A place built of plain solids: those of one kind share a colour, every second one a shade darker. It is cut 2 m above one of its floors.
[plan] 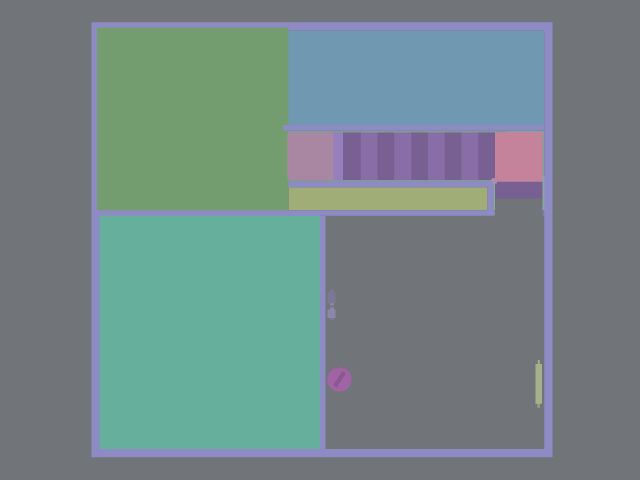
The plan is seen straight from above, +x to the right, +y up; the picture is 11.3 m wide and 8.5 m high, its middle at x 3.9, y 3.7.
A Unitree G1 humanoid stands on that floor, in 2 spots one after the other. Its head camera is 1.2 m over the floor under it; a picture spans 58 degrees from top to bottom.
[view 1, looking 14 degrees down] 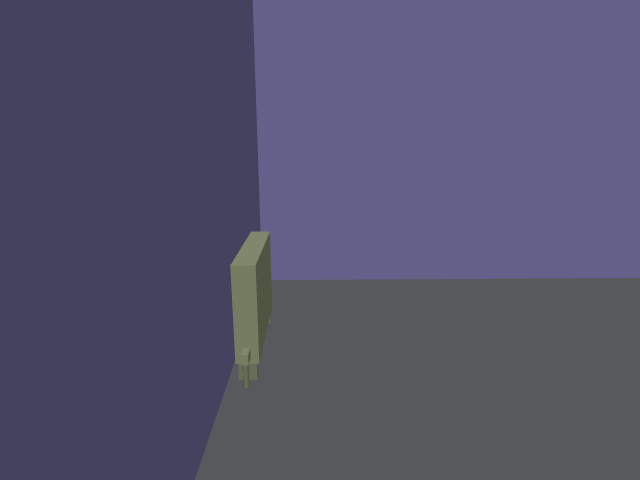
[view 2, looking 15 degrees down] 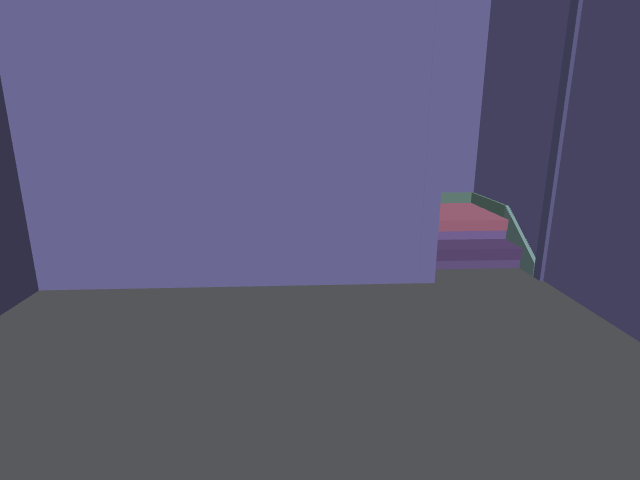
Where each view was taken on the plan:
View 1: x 7.45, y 3.43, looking -91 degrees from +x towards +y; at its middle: wall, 3.54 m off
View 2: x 5.94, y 1.00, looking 87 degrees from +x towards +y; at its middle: wall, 3.24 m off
